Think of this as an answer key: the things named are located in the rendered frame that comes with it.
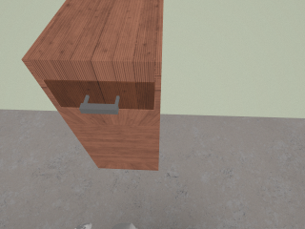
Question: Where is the handle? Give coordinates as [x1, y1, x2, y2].
[79, 94, 120, 115]

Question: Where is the drawer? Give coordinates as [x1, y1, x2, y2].
[44, 79, 155, 110]

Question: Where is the cabinet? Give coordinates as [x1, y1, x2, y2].
[21, 0, 164, 171]

